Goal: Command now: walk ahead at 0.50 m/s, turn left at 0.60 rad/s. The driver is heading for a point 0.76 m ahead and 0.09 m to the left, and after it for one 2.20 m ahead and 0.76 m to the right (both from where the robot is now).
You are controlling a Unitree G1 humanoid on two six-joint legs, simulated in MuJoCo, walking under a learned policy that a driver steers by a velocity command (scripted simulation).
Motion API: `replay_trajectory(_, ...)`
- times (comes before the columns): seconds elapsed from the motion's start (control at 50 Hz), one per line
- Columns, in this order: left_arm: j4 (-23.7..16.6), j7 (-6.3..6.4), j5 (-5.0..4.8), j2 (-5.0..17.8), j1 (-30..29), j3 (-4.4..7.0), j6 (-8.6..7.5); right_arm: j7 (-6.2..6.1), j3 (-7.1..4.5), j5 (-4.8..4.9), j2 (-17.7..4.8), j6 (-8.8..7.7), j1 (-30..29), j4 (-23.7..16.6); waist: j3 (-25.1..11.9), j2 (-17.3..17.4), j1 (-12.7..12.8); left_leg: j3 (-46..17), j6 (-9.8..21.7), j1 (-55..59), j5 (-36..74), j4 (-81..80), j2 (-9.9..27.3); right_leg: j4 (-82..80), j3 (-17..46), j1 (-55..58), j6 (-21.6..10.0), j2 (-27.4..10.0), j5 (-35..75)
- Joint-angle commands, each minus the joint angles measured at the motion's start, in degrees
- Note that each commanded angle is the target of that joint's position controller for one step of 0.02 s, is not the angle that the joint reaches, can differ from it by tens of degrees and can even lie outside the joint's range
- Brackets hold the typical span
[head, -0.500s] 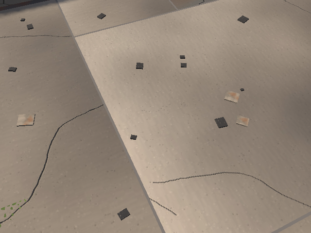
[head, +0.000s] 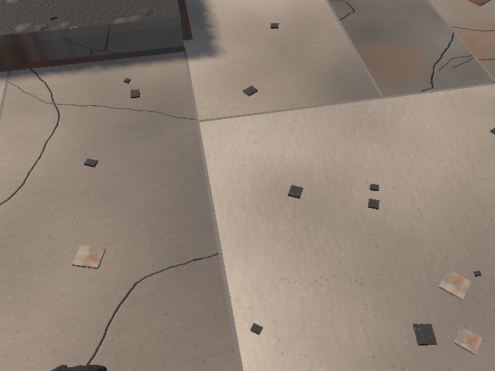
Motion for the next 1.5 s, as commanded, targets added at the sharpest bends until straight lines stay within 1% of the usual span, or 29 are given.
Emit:
replay_trajectory(0.02,-0.96,0.78,0.38,5.66,6.09,1.76,0.42,0.12,-2.11,-0.73,-7.65,-0.86,-4.83,-6.56,-1.78,-5.88,4.54,-0.15,-0.67,-22.91,6.42,5.77,7.91,-17.32,22.46,20.06,-8.76,-18.38,-6.65)
replay_trajectory(0.1,1.10,0.95,-0.21,6.44,6.35,2.23,-0.56,0.70,-1.21,-0.23,-3.23,0.17,-5.34,-7.50,-0.16,-6.82,3.23,1.89,-1.04,-21.23,9.87,-0.68,10.19,-21.81,11.24,15.75,-9.72,-16.91,4.23)
replay_trajectory(0.26,4.03,1.45,-0.65,10.27,9.25,3.11,0.66,3.08,0.05,-0.40,-0.97,-0.95,-16.86,-10.39,2.16,-4.51,6.88,7.76,-0.66,-19.49,28.04,-23.83,8.98,-22.73,-4.02,20.44,-7.68,-15.58,14.90)
replay_trajectory(0.32,5.23,1.47,-1.54,11.87,11.26,3.55,1.74,4.10,-0.12,-0.19,-1.52,-0.87,-20.17,-12.18,3.26,-4.77,7.08,9.74,1.10,-18.93,24.94,-28.63,7.82,-20.67,-6.27,25.47,-6.64,-17.39,20.38)
replay_trajectory(0.38,4.60,2.41,-2.25,14.23,9.68,4.17,3.32,4.43,-2.38,-1.31,-5.69,-0.65,-12.63,-11.22,-2.20,-7.20,1.26,14.31,4.39,-6.56,18.52,-31.54,1.35,-4.02,-9.42,27.37,-4.14,-16.40,51.49)
replay_trajectory(0.4,3.98,2.75,-2.56,13.58,8.70,3.87,3.53,3.98,-4.06,-1.33,-8.48,-0.61,-3.60,-8.83,-6.94,-6.11,-3.71,14.04,6.44,6.36,24.66,-35.98,-0.72,7.53,-10.67,22.53,-2.13,-14.49,50.15)
replay_trajectory(0.42,2.91,2.70,-1.15,10.88,10.02,2.81,3.10,2.65,-5.49,-1.23,-12.26,0.00,3.09,-7.41,-11.62,-0.06,-6.34,5.04,9.51,22.84,38.00,-36.70,4.94,24.29,-10.59,8.90,1.21,-11.43,28.47)
replay_trajectory(0.44,-0.37,1.78,1.53,3.32,16.33,0.21,2.05,1.97,-5.62,-2.34,-18.65,-0.24,-1.03,-9.34,-19.34,15.30,2.15,-25.55,21.99,41.22,54.23,-35.70,23.04,46.33,-5.80,-14.82,4.96,-0.30,-28.21)
replay_trajectory(0.46,0.65,1.18,0.15,9.52,13.00,0.98,1.06,2.32,-4.81,-2.16,-14.61,-0.55,0.38,-11.41,-29.61,6.45,-3.27,-31.21,24.56,41.43,52.21,-39.23,25.17,52.20,6.53,-15.39,4.54,-0.98,-28.98)
replay_trajectory(0.48,-0.35,1.01,-1.91,11.08,8.22,1.36,1.03,2.53,-3.43,-2.15,-10.77,-0.88,-3.24,-11.06,-22.18,3.22,-3.07,-20.30,21.62,35.37,55.89,-39.69,23.23,50.51,6.61,-17.88,3.67,-4.24,-23.63)
replay_trajectory(0.52,1.30,1.92,-0.90,9.49,7.85,1.03,1.63,2.21,-1.85,-0.84,-5.66,-1.08,-8.39,-9.88,-11.67,-1.39,0.72,-9.85,15.96,20.25,52.20,-41.96,17.99,40.59,4.82,-15.73,3.84,-8.61,-16.99)
replay_trajectory(0.54,1.85,1.94,-0.95,9.73,8.83,1.19,2.51,2.10,-1.26,-1.58,-4.83,-1.15,-10.18,-9.67,-10.10,0.15,2.52,-7.27,15.31,13.46,52.99,-44.13,16.91,38.45,4.83,-10.68,4.13,-9.38,-15.29)
replay_trajectory(0.6,4.15,2.29,-0.80,6.35,13.16,0.50,4.52,2.00,-0.67,-3.23,-4.03,-2.32,-13.18,-7.06,-9.55,1.97,5.50,0.80,15.04,3.45,56.31,-47.75,15.00,30.40,3.71,-1.31,5.91,-8.70,-9.61)
replay_trajectory(0.7,3.39,2.40,-0.87,5.71,7.59,0.16,5.33,0.98,-0.77,-4.17,-5.06,-2.20,-14.20,-2.89,-7.56,3.29,3.05,6.65,12.65,4.00,46.55,-50.05,14.23,14.97,3.79,1.52,5.89,-8.18,1.65)
replay_trajectory(0.86,-1.38,0.86,-1.49,6.20,0.13,0.96,6.42,0.01,-2.16,-1.64,-7.78,-0.03,-9.64,0.54,-1.13,2.92,-1.05,-1.70,12.96,14.96,9.36,-52.17,21.81,11.69,2.19,-10.74,1.49,-8.04,-12.20)
replay_trajectory(0.94,0.87,-0.30,-1.50,5.31,6.67,1.26,4.82,0.12,-2.66,-0.36,-8.41,-0.19,-12.26,0.42,-3.15,1.75,3.67,5.46,8.49,11.72,16.03,-43.94,17.93,-2.54,-3.64,3.69,-2.32,-3.46,-6.26)
replay_trajectory(0.96,2.85,0.08,-1.60,8.03,12.52,2.53,4.70,0.11,-2.23,-0.66,-6.57,-0.54,-13.16,0.01,-5.94,-0.62,5.80,9.72,5.88,6.14,20.30,-35.11,14.79,-4.04,-0.92,13.95,-4.19,-3.31,-4.20)
replay_trajectory(0.98,3.68,0.94,-1.85,16.25,18.85,4.99,4.62,0.41,-1.20,-2.18,-2.97,-1.60,-16.37,-3.51,-8.61,-15.12,6.71,18.12,0.06,-9.13,16.19,-14.21,6.60,-7.86,19.49,25.66,-11.18,-15.39,2.23)
replay_trajectory(1.0,2.77,0.54,-1.38,16.74,21.59,4.82,3.89,0.96,-0.78,-3.08,-2.39,-3.12,-20.35,-5.36,-8.91,-20.13,9.18,10.87,-2.26,-28.23,-7.20,-3.04,-1.60,-14.69,39.86,35.28,-19.53,-22.23,2.49)
replay_trajectory(1.04,1.24,0.70,-1.19,10.45,18.47,3.12,2.78,2.95,-1.48,-0.71,-5.50,-5.16,-18.95,-4.22,-6.12,-10.07,7.13,4.84,-0.73,-33.55,-2.23,1.06,4.54,-13.73,30.71,35.45,-17.18,-19.98,4.34)
replay_trajectory(1.08,0.04,1.24,-1.80,9.03,15.15,2.55,2.97,3.02,-1.86,-1.98,-6.08,-5.38,-19.93,-3.47,-2.24,-5.46,5.37,5.62,-1.24,-31.12,5.35,-6.74,6.98,-15.13,23.81,29.56,-14.21,-17.37,11.38)
replay_trajectory(1.22,-1.23,3.38,-1.66,12.07,16.10,3.58,3.77,3.49,-0.01,-1.49,-1.34,-5.16,-26.43,-5.08,0.33,-8.40,5.94,8.65,-4.47,-14.09,25.40,-32.30,1.66,-17.60,14.53,14.94,-10.02,-9.94,12.86)
replay_trajectory(1.34,-2.16,3.89,-1.78,11.47,14.59,4.10,4.94,2.89,-2.29,-2.02,-6.79,-5.88,-19.35,-3.84,-3.68,-10.92,1.76,6.80,-0.59,-0.17,28.45,-39.95,0.46,-4.96,18.81,17.15,-4.63,-9.48,27.95)
replay_trajectory(1.36,-3.32,3.80,-1.70,10.03,13.08,3.67,4.92,2.54,-2.89,-2.77,-8.08,-6.09,-14.13,-2.71,-7.78,-9.89,-1.00,6.60,1.15,8.60,34.17,-41.87,2.41,2.50,17.47,15.27,-2.36,-6.33,29.72)
replay_trajectory(1.38,-5.72,3.67,-0.51,6.61,12.04,2.49,4.86,1.97,-3.52,-4.08,-11.46,-6.05,-6.47,-2.25,-16.66,-3.43,-3.73,-2.56,5.03,24.81,46.59,-38.17,12.89,17.69,15.73,6.72,0.13,-2.12,15.19)
replay_trajectory(1.4,-5.59,3.22,-0.44,0.82,24.93,0.89,4.81,1.97,-3.51,-4.33,-13.46,-4.88,-4.95,-1.55,-26.90,15.03,2.47,-24.47,16.39,41.99,59.45,-36.85,30.46,37.76,12.06,-9.62,3.17,5.51,-33.67)
replay_trajectory(1.42,-3.67,2.97,-1.68,8.18,27.17,2.15,5.06,2.07,-3.01,-2.77,-10.30,-4.05,-6.42,-2.05,-27.33,12.25,2.01,-28.72,17.09,37.56,45.70,-40.53,29.37,45.04,13.57,-11.95,3.97,1.15,-29.36)
replay_trajectory(1.46,-4.93,3.48,-1.90,11.89,15.94,3.45,6.43,1.42,-1.06,-2.30,-4.06,-2.68,-13.42,-3.14,-12.65,4.44,0.99,-11.36,12.77,22.15,38.05,-43.64,22.41,44.07,8.60,-14.90,5.00,-3.21,-21.87)
replay_trajectory(1.5,-5.83,3.76,-1.47,10.27,15.05,3.56,8.09,1.15,-0.85,-2.98,-3.99,-2.00,-16.57,-2.36,-7.18,5.12,3.48,-3.85,11.79,9.26,37.00,-46.79,19.00,40.04,7.25,-9.34,5.31,-5.59,-19.06)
